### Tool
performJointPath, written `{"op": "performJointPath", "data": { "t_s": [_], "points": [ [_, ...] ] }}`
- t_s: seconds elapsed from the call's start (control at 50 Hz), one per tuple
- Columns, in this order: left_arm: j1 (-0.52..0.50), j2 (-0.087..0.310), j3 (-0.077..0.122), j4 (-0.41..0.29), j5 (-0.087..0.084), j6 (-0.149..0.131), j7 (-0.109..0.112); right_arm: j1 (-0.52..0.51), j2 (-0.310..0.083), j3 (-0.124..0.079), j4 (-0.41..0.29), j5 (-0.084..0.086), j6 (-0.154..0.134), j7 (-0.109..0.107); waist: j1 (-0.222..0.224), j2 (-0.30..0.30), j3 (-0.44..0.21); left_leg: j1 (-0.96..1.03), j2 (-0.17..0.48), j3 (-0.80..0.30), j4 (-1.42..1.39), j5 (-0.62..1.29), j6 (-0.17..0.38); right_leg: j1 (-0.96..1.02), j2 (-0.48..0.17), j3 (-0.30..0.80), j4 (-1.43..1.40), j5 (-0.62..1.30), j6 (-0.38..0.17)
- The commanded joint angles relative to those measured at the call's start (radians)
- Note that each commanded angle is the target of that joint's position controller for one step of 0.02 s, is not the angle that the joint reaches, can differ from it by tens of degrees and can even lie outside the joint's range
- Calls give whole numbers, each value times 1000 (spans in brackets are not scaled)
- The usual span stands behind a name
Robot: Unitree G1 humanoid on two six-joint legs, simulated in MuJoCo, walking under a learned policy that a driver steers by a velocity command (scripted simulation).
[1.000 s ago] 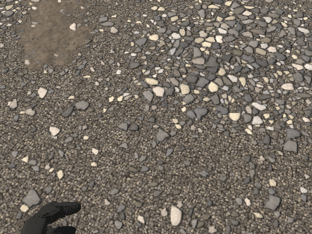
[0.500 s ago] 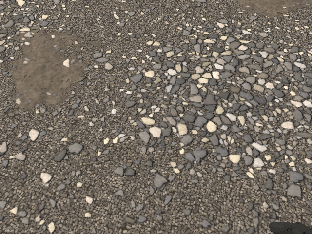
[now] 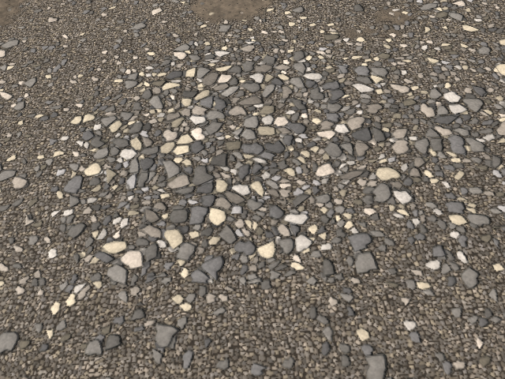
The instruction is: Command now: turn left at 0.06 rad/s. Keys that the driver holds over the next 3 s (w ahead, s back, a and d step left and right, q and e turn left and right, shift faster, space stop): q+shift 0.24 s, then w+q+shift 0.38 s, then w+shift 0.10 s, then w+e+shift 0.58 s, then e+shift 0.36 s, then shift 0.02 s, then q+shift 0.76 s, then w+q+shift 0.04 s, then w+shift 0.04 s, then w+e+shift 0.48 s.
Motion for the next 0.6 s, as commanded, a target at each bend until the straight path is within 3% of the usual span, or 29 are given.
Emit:
{"op": "performJointPath", "data": {
  "t_s": [0.02,0.06,0.08,0.12,0.16,0.18,0.2,0.22,0.24,0.26,0.28,0.3,0.34,0.38,0.42,0.46,0.48,0.5,0.52,0.54,0.56,0.58,0.6],
  "points": [
    [11,91,11,-28,22,-19,-18,-30,-48,5,-68,12,-10,18,46,-179,-109,152,38,15,-104,-26,11,56,-274,146,-134,186,-154],
    [3,153,29,-18,15,-13,-18,-43,-102,-8,-92,23,-11,21,55,-181,-51,116,18,42,-132,-90,29,82,-303,173,-124,201,-170],
    [2,168,35,-16,8,-9,-13,-37,-110,-11,-99,27,-14,23,54,-173,-41,100,11,48,-150,-106,38,115,-320,182,-107,256,-175],
    [-6,171,41,-13,-8,0,1,3,-99,-9,-99,31,-18,29,36,-158,-54,105,2,62,-214,-83,56,179,-339,177,-59,387,-168],
    [-11,160,46,-12,-22,5,13,50,-92,-8,-92,27,-21,36,10,-133,-68,170,0,54,-359,89,91,192,-310,123,1,391,-116],
    [-13,142,48,-22,-20,1,18,62,-130,-18,-98,20,-20,33,18,-60,-80,226,44,-49,-402,309,133,147,-243,56,94,271,-56],
    [-33,108,45,-60,8,-8,16,75,-215,-44,-101,21,-22,23,55,148,-92,302,174,-282,-430,539,233,7,-92,-86,260,118,32],
    [-138,100,43,-82,18,-18,14,122,-226,-52,-107,11,-22,21,-22,238,-71,408,278,-484,-509,633,368,-209,39,-110,412,-233,91],
    [-173,94,45,-95,8,-23,10,184,-207,-47,-102,-13,-32,17,-61,208,-110,494,320,-545,-542,616,417,-321,37,-25,606,-442,100],
    [-123,86,47,-77,-10,-28,-4,185,-192,-49,-92,3,-41,11,-30,109,-154,534,264,-496,-543,324,376,-351,-2,21,655,-395,92],
    [-100,82,47,-66,-22,-36,-22,169,-173,-46,-96,32,-44,10,-13,64,-144,532,219,-472,-575,-53,326,-379,-40,28,595,-314,79],
    [-123,86,50,-69,-29,-48,-36,150,-161,-43,-106,47,-42,6,-15,74,-99,494,203,-482,-630,-308,308,-386,-58,19,493,-248,74],
    [-174,69,49,-78,-37,-77,-54,144,-163,-40,-119,40,-31,-6,-26,127,-47,421,165,-484,-681,-367,304,-316,-32,-22,363,-191,91],
    [-164,58,51,-63,-39,-108,-64,140,-172,-43,-133,32,-32,-12,-21,131,-50,367,125,-448,-665,-311,295,-206,-8,-35,230,-174,97],
    [-145,49,50,-51,-45,-129,-66,113,-174,-42,-155,40,-34,-10,-3,144,-38,273,93,-434,-639,-279,289,-79,12,-48,111,-176,104],
    [-96,70,61,-37,-60,-140,-62,68,-159,-33,-185,46,-28,-4,32,155,-31,180,73,-457,-608,-257,272,57,9,-51,-1,-88,114],
    [12,73,40,9,10,-89,-50,24,-221,-61,-175,-46,-6,42,64,135,-36,127,-16,-380,-541,-264,236,168,30,-111,-80,-81,111],
    [95,104,52,24,15,-75,-30,-4,-172,-54,-193,-40,-5,53,113,68,-32,-40,-61,-353,-435,-292,195,361,-8,-98,-100,-51,104],
    [229,189,65,38,19,-75,-12,-39,-90,-30,-225,-26,-15,54,181,-94,-67,-248,-132,-251,-210,-345,145,558,-198,82,-162,-220,71],
    [238,315,81,15,47,-76,-6,-48,10,5,-286,-8,-24,54,159,-293,-83,-422,-188,-131,62,-336,121,567,-498,525,-325,-591,-4],
    [159,301,86,13,58,-76,-8,-57,-40,7,-299,-18,-24,55,105,-210,-45,-470,-33,-109,207,-179,124,451,-572,660,-343,-671,-85],
    [122,220,61,5,44,-81,-16,-77,-91,-4,-283,-31,-22,64,86,-119,-8,-454,-3,-97,261,-98,122,389,-522,551,-315,-617,-83],
    [116,179,45,11,31,-85,-21,-56,-107,-10,-263,-41,-21,82,68,-106,4,-419,8,-89,275,-50,110,350,-444,392,-310,-521,-52]
  ]
}}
